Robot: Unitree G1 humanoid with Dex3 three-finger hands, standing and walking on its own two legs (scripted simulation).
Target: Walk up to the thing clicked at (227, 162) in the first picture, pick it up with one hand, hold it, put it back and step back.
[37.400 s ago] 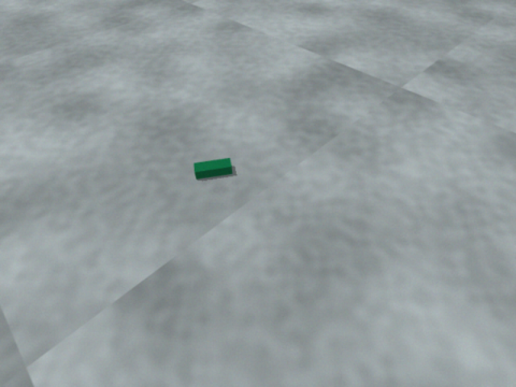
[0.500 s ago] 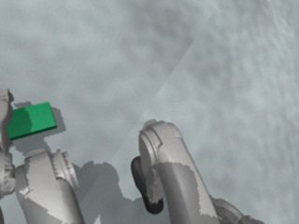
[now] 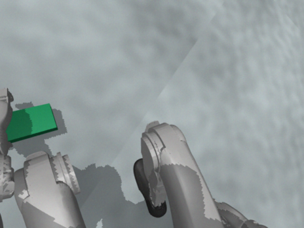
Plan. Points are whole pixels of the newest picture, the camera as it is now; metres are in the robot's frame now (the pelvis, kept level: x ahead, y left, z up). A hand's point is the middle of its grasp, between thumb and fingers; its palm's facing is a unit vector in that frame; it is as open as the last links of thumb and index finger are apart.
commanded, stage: withdraw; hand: left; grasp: from above
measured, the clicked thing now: (13, 127) +0.40 +0.27 -0.27
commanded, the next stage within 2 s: home in 0.92 s
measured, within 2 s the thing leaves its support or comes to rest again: neither
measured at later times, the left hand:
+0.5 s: hand out of the picture +0.40 +0.31 -0.09, palm faces -0.35 -0.09 -0.93, open 14.1 cm
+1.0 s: hand out of the picture +0.39 +0.29 -0.16, palm faces -0.43 -0.11 -0.90, open 13.7 cm
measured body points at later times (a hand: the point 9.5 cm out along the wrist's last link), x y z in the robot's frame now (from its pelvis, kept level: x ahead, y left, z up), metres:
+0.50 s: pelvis +0.00 -0.01 +0.04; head +0.19 +0.06 +0.45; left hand +0.41 +0.31 -0.04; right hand +0.12 -0.26 -0.08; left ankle +0.06 +0.14 -0.26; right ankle +0.11 -0.13 -0.26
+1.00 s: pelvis -0.01 -0.01 +0.02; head +0.20 +0.08 +0.41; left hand +0.40 +0.29 -0.11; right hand +0.07 -0.29 -0.07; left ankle +0.06 +0.14 -0.26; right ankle +0.11 -0.13 -0.26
